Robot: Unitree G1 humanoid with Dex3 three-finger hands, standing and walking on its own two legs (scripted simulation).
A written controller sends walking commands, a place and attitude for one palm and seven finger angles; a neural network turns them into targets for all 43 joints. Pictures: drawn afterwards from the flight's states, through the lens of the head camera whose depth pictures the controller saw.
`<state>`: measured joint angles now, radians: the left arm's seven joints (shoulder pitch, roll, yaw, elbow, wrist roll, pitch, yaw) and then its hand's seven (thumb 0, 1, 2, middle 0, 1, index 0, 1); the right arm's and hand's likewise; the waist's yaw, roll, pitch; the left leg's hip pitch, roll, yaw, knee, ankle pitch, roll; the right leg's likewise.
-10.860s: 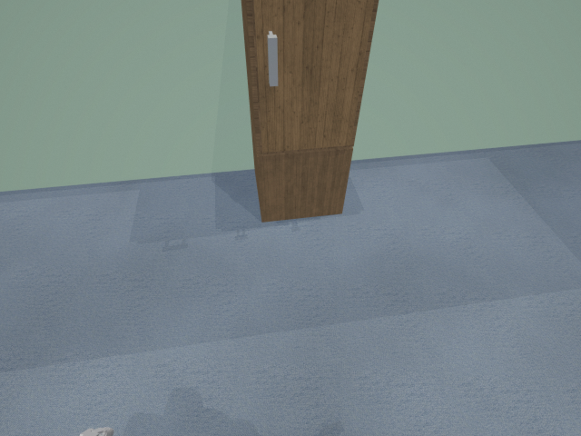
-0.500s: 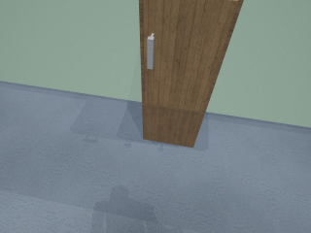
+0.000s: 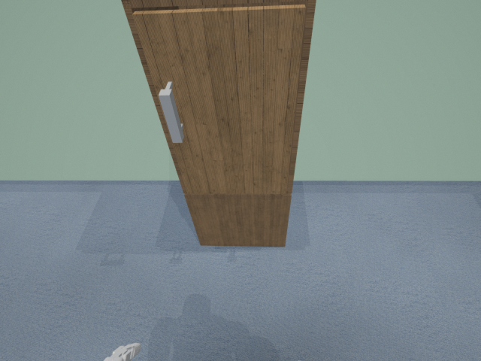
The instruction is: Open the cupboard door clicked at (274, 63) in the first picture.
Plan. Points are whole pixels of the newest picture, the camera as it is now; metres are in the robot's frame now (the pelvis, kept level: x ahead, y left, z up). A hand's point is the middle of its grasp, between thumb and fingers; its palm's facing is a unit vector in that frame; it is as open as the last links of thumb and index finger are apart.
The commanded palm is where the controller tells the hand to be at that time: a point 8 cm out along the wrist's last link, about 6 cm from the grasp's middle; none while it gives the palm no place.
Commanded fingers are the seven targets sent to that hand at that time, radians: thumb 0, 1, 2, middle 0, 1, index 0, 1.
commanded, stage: take the last steps up to it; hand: left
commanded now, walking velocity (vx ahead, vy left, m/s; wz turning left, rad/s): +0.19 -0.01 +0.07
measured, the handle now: (174, 112) +0.67 +0.19 +0.04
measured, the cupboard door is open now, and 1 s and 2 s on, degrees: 0 0 0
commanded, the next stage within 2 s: come to a stop and stand still in 0.10 s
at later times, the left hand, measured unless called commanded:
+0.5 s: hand out of the picture +0.09 +0.16 -0.17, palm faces +0.11 -0.98 -0.17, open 7.4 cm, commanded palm none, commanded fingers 0.00 0.90 0.90 -0.20 -0.30 -0.20 -0.30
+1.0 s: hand out of the picture +0.11 +0.15 -0.14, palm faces +0.11 -0.96 -0.25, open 7.4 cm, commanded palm none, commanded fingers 0.00 0.90 0.90 -0.20 -0.30 -0.20 -0.30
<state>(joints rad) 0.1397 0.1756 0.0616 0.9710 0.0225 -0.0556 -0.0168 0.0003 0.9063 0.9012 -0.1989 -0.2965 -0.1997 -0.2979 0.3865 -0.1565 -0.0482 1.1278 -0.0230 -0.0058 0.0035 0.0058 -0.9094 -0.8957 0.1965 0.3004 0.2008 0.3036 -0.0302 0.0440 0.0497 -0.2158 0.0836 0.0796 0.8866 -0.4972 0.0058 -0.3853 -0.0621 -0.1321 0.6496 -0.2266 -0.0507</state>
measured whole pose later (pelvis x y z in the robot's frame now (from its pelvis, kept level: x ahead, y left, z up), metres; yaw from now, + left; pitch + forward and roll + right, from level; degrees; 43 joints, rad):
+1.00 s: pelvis +0.08 -0.04 +0.02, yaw +2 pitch +0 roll +3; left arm 0.25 0.16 0.04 1.00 0.03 0.00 0.02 0.00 0.90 0.90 -0.21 -0.30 -0.21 -0.30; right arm 0.26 -0.25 -0.05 1.05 -0.01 0.06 0.00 0.01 -0.91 -0.90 0.19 0.30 0.20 0.30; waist 0.04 0.00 0.04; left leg -0.29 0.01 0.03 0.72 -0.41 -0.04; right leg -0.25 -0.08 -0.06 0.47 -0.23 -0.01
